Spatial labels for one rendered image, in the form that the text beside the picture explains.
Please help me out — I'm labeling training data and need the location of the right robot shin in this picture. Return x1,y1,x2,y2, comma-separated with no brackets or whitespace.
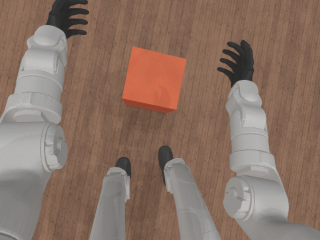
164,158,191,171

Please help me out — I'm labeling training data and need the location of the left robot hand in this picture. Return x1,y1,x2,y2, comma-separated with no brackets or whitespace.
46,0,89,39

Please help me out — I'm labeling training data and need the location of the left robot forearm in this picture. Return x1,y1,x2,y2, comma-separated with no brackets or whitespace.
0,25,68,125

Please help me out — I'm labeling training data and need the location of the right robot forearm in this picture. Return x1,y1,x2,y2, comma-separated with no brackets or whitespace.
225,80,289,212

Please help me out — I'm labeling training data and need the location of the left robot shin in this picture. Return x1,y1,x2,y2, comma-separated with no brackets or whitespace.
102,167,126,184

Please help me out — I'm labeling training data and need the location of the robot shin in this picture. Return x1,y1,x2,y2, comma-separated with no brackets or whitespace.
102,167,126,184
164,158,191,171

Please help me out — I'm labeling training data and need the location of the carton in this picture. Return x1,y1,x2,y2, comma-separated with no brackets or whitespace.
122,46,186,113

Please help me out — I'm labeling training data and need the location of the robot right upper arm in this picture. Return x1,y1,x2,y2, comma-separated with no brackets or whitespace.
223,174,320,240

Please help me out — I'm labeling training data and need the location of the right robot hand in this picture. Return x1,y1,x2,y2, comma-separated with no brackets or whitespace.
217,40,254,88

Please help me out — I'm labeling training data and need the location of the robot left upper arm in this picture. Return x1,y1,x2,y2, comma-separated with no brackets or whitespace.
0,121,68,240

